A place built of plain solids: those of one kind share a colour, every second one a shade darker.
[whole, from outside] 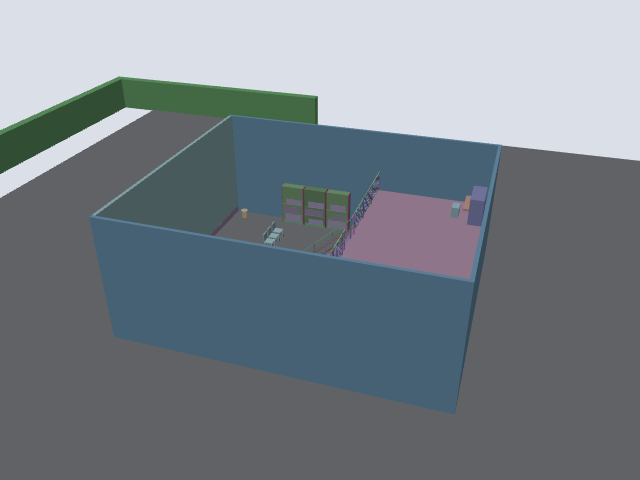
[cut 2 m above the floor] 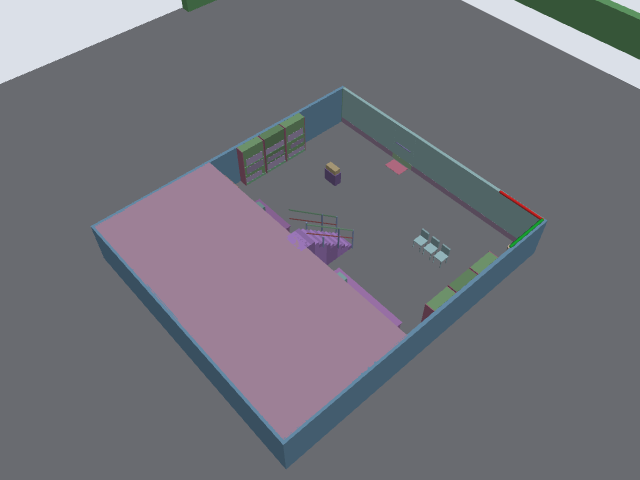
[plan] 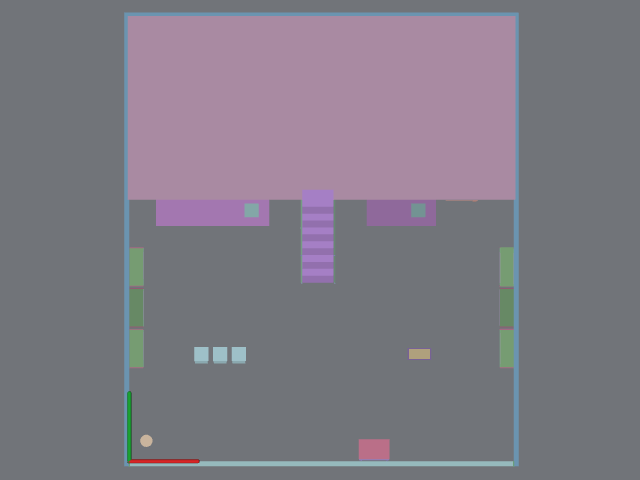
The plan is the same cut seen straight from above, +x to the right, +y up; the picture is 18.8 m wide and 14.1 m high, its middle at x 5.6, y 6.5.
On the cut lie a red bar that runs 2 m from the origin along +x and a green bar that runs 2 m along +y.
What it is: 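A music school's hall at street level behind a glazed front, one room two levels high, with a raised rear level reached by one straight flight, fitted out in the 1990s to 2020s; 11.3 x 13.0 m, 5.35 m high throughout; its front glazed onto the street; the raised level 2.38 m over the floor, over the rear 5.3 m, open to the hall behind a guard 1.0 m high along its edge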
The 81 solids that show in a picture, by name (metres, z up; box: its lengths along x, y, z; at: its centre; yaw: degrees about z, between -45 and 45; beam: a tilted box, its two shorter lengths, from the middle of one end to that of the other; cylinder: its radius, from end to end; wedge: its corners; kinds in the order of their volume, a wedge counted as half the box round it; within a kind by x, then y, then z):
{
 "upper_1": {"box": [11.39, 5.4, 2.43], "at": [5.64, 10.38, 1.16]},
 "street_hedge_1": {"box": [0.6, 15.85, 2.25], "at": [-13.96, -8.07, 1.07]},
 "street_hedge_2": {"box": [39.8, 0.6, 2.25], "at": [5.64, -16.3, 1.07]},
 "street_hedge_3": {"box": [0.6, 15.85, 2.25], "at": [25.25, -8.07, 1.07]},
 "wall_1": {"box": [0.15, 13.33, 5.4], "at": [-0.07, 6.51, 2.65]},
 "wall_2": {"box": [11.59, 0.15, 5.4], "at": [5.64, 13.11, 2.65]},
 "wall_3": {"box": [0.15, 13.33, 5.4], "at": [11.37, 6.51, 2.65]},
 "window_wall_1": {"box": [6.59, 0.15, 5.4], "at": [3.29, -0.07, 2.65]},
 "window_wall_2": {"box": [1.2, 0.15, 5.4], "at": [7.19, -0.07, 2.65]},
 "window_wall_3": {"box": [3.5, 0.15, 5.4], "at": [9.54, -0.07, 2.65]},
 "shelves_body_1": {"box": [0.4, 1.16, 2.1], "at": [0.2, 3.31, 1.0]},
 "shelves_body_2": {"box": [0.4, 1.16, 2.1], "at": [0.2, 4.51, 1.0]},
 "shelves_body_3": {"box": [0.4, 1.16, 2.1], "at": [0.2, 5.71, 1.0]},
 "shelves_body_4": {"box": [0.4, 1.16, 2.1], "at": [11.09, 3.31, 1.0]},
 "shelves_body_5": {"box": [0.4, 1.16, 2.1], "at": [11.09, 4.51, 1.0]},
 "shelves_body_6": {"box": [0.4, 1.16, 2.1], "at": [11.09, 5.71, 1.0]},
 "stair_step_1": {"box": [0.92, 0.41, 0.23], "at": [5.54, 5.45, 0.07]},
 "stair_step_2": {"box": [0.92, 0.41, 0.42], "at": [5.54, 5.65, 0.16]},
 "stair_step_3": {"box": [0.92, 0.41, 0.6], "at": [5.54, 5.85, 0.25]},
 "stair_step_4": {"box": [0.92, 0.41, 0.78], "at": [5.54, 6.06, 0.34]},
 "stair_step_5": {"box": [0.92, 0.41, 0.96], "at": [5.54, 6.26, 0.43]},
 "stair_step_6": {"box": [0.92, 0.41, 1.15], "at": [5.54, 6.46, 0.52]},
 "stair_step_7": {"box": [0.92, 0.41, 1.33], "at": [5.54, 6.67, 0.62]},
 "stair_step_8": {"box": [0.92, 0.41, 1.51], "at": [5.54, 6.87, 0.71]},
 "stair_step_9": {"box": [0.92, 0.41, 1.7], "at": [5.54, 7.07, 0.8]},
 "stair_step_10": {"box": [0.92, 0.41, 1.88], "at": [5.54, 7.27, 0.89]},
 "stair_step_11": {"box": [0.92, 0.41, 2.06], "at": [5.54, 7.48, 0.98]},
 "stair_step_12": {"box": [0.92, 0.5, 2.25], "at": [5.54, 7.73, 1.07]},
 "shelves_goods_1": {"box": [0.41, 0.84, 0.33], "at": [0.2, 3.23, 0.78]},
 "shelves_goods_2": {"box": [0.41, 0.9, 0.39], "at": [0.2, 3.35, 0.33]},
 "shelves_goods_3": {"box": [0.41, 0.84, 0.28], "at": [0.2, 3.39, 1.23]},
 "shelves_goods_4": {"box": [0.41, 1.01, 0.36], "at": [0.2, 4.49, 0.79]},
 "shelves_goods_5": {"box": [0.41, 0.79, 0.28], "at": [0.2, 4.56, 0.27]},
 "shelves_goods_6": {"box": [0.41, 0.86, 0.31], "at": [0.2, 4.58, 1.24]},
 "shelves_goods_7": {"box": [0.41, 1.01, 0.38], "at": [0.2, 5.71, 0.32]},
 "shelves_goods_8": {"box": [0.41, 0.8, 0.32], "at": [0.2, 5.75, 1.25]},
 "shelves_goods_9": {"box": [0.41, 0.79, 0.25], "at": [0.2, 5.84, 0.74]},
 "shelves_goods_10": {"box": [0.41, 0.8, 0.25], "at": [11.09, 3.22, 0.74]},
 "shelves_goods_11": {"box": [0.41, 1.0, 0.25], "at": [11.09, 3.28, 0.25]},
 "shelves_goods_12": {"box": [0.41, 0.93, 0.37], "at": [11.09, 3.31, 1.28]},
 "shelves_goods_13": {"box": [0.41, 1.04, 0.37], "at": [11.09, 4.5, 0.32]},
 "shelves_goods_14": {"box": [0.41, 1.06, 0.32], "at": [11.09, 4.51, 1.25]},
 "shelves_goods_15": {"box": [0.41, 0.96, 0.25], "at": [11.09, 4.52, 0.74]},
 "shelves_goods_16": {"box": [0.41, 0.94, 0.37], "at": [11.09, 5.68, 0.8]},
 "shelves_goods_17": {"box": [0.41, 0.9, 0.37], "at": [11.09, 5.68, 1.28]},
 "shelves_goods_18": {"box": [0.41, 0.89, 0.3], "at": [11.09, 5.79, 0.28]},
 "upper_piano_1": {"box": [1.5, 0.62, 1.29], "at": [1.5, 12.56, 2.97]},
 "shelves_shelf_1": {"box": [0.41, 1.1, 0.18], "at": [0.21, 3.31, 0.04]},
 "shelves_shelf_2": {"box": [0.41, 1.1, 0.18], "at": [0.21, 4.51, 0.04]},
 "shelves_shelf_3": {"box": [0.41, 1.1, 0.18], "at": [11.08, 3.31, 0.04]},
 "shelves_shelf_4": {"box": [0.41, 1.1, 0.18], "at": [11.08, 4.51, 0.04]},
 "shelves_shelf_5": {"box": [0.41, 1.1, 0.18], "at": [11.08, 5.71, 0.04]},
 "stair_guard_rail_1": {"wedge": [[5.03, 5.24, 1.08], [5.03, 5.24, 1.14], [5.03, 7.68, 3.28], [5.03, 7.68, 3.34], [5.08, 5.24, 1.08], [5.08, 5.24, 1.14], [5.08, 7.68, 3.28], [5.08, 7.68, 3.34]]},
 "stair_guard_rail_2": {"wedge": [[6.0, 5.24, 1.08], [6.0, 5.24, 1.14], [6.0, 7.68, 3.28], [6.0, 7.68, 3.34], [6.05, 5.24, 1.08], [6.05, 5.24, 1.14], [6.05, 7.68, 3.28], [6.05, 7.68, 3.34]]},
 "stallriser_1": {"box": [6.59, 0.05, 0.35], "at": [3.29, -0.02, 0.12]},
 "stallriser_2": {"box": [3.5, 0.05, 0.35], "at": [9.54, -0.02, 0.12]},
 "stair_guard_low_1": {"wedge": [[5.04, 5.24, 0.62], [5.04, 5.24, 0.66], [5.04, 7.68, 2.81], [5.04, 7.68, 2.85], [5.07, 5.24, 0.62], [5.07, 5.24, 0.66], [5.07, 7.68, 2.81], [5.07, 7.68, 2.85]]},
 "stair_guard_low_2": {"wedge": [[6.01, 5.24, 0.62], [6.01, 5.24, 0.66], [6.01, 7.68, 2.81], [6.01, 7.68, 2.85], [6.04, 5.24, 0.62], [6.04, 5.24, 0.66], [6.04, 7.68, 2.81], [6.04, 7.68, 2.85]]},
 "amp_1": {"box": [0.7, 0.36, 0.67], "at": [8.52, 3.15, 0.28]},
 "counter_top_1": {"box": [3.33, 0.78, 0.04], "at": [2.44, 7.3, 1.02]},
 "counter_top_2": {"box": [2.04, 0.78, 0.04], "at": [7.99, 7.3, 1.02]},
 "shelves_cheek_1": {"box": [0.41, 0.032, 2.1], "at": [0.21, 3.88, 1.0]},
 "shelves_cheek_2": {"box": [0.41, 0.032, 2.1], "at": [0.21, 5.08, 1.0]},
 "shelves_cheek_3": {"box": [0.41, 0.032, 2.1], "at": [0.21, 6.28, 1.0]},
 "shelves_cheek_4": {"box": [0.41, 0.032, 2.1], "at": [11.08, 3.88, 1.0]},
 "shelves_cheek_5": {"box": [0.41, 0.032, 2.1], "at": [11.08, 5.08, 1.0]},
 "shelves_cheek_6": {"box": [0.41, 0.032, 2.1], "at": [11.08, 6.28, 1.0]},
 "upper_stool_1": {"box": [0.55, 0.34, 0.54], "at": [1.5, 11.63, 2.6]},
 "till_1": {"box": [0.42, 0.4, 0.28], "at": [3.59, 7.37, 1.18]},
 "till_2": {"box": [0.42, 0.4, 0.28], "at": [8.49, 7.37, 1.18]},
 "side_chair_1": {"box": [0.38, 0.08, 0.38], "at": [2.12, 2.91, 0.65]},
 "side_chair_2": {"box": [0.42, 0.42, 0.04], "at": [2.12, 3.15, 0.43]},
 "side_chair_3": {"box": [0.38, 0.08, 0.38], "at": [2.67, 2.91, 0.65]},
 "side_chair_4": {"box": [0.42, 0.42, 0.04], "at": [2.67, 3.15, 0.43]},
 "side_chair_5": {"box": [0.38, 0.08, 0.38], "at": [3.21, 2.91, 0.65]},
 "side_chair_6": {"box": [0.42, 0.42, 0.04], "at": [3.21, 3.15, 0.43]},
 "head_1": {"box": [0.62, 0.3, 0.24], "at": [8.52, 3.15, 0.74]},
 "upper_keys_1": {"box": [1.4, 0.28, 0.11], "at": [1.5, 12.12, 3.05]},
 "plant_pot_1": {"cylinder": 0.18, "from": [0.5, 0.6, 0.0], "to": [0.5, 0.6, 0.38]},
 "door_mat_1": {"box": [0.9, 0.6, 0.07], "at": [7.19, 0.35, -0.02]},
 "street_door_kick_1": {"box": [1.2, 0.05, 0.35], "at": [7.19, -0.02, 0.12]}
}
